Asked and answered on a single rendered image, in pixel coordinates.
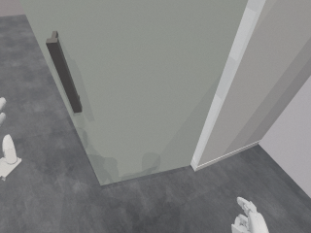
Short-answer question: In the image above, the fridge door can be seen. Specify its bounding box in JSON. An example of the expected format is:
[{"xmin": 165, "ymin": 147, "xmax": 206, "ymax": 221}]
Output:
[{"xmin": 19, "ymin": 0, "xmax": 249, "ymax": 185}]

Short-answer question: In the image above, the robot left hand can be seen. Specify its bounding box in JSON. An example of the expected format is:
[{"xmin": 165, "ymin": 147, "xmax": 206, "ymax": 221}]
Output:
[{"xmin": 0, "ymin": 97, "xmax": 21, "ymax": 181}]

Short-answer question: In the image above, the handle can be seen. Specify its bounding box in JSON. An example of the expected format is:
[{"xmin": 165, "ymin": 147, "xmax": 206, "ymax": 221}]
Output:
[{"xmin": 46, "ymin": 31, "xmax": 83, "ymax": 114}]

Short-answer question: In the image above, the robot right hand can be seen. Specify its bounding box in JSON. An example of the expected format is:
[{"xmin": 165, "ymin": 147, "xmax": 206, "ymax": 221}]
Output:
[{"xmin": 231, "ymin": 197, "xmax": 269, "ymax": 233}]

